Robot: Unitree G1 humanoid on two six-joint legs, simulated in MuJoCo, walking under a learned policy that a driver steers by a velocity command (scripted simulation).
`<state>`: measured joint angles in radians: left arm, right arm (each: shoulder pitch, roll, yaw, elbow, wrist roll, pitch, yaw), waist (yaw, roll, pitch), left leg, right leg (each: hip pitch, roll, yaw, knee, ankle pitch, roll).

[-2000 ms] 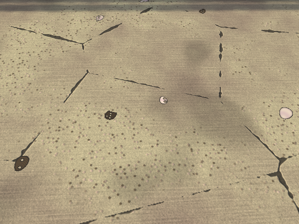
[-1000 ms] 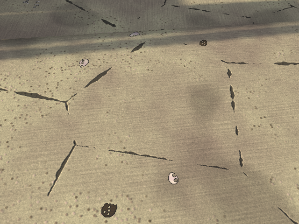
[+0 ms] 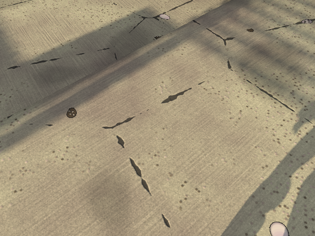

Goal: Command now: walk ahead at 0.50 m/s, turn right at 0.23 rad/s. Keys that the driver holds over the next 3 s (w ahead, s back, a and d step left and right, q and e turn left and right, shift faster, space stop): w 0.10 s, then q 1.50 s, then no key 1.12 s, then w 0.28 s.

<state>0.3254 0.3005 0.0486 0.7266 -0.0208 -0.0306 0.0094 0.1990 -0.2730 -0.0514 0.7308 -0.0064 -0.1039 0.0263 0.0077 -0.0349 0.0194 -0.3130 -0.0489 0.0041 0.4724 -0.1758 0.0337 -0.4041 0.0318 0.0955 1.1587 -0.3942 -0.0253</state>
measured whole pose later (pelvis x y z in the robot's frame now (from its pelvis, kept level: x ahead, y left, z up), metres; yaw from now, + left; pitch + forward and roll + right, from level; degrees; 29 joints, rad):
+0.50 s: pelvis +0.19 -0.04 +0.00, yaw +8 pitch +1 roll +0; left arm 0.08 0.24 0.04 0.69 0.03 -0.02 0.00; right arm 0.27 -0.33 -0.07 0.77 0.02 0.04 -0.04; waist -0.03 0.04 0.06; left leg -0.51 0.03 -0.03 1.11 -0.48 -0.09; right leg -0.37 -0.02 -0.07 0.45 -0.11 -0.03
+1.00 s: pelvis +0.21 +0.00 +0.01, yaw +26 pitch +2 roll -3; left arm 0.08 0.32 0.09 0.79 0.00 0.02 0.03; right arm 0.21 -0.31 -0.06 0.63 0.00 0.03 -0.03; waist -0.01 -0.01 0.05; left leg -0.30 -0.04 -0.10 0.46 -0.19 0.05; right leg -0.50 0.02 0.06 0.91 -0.34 0.08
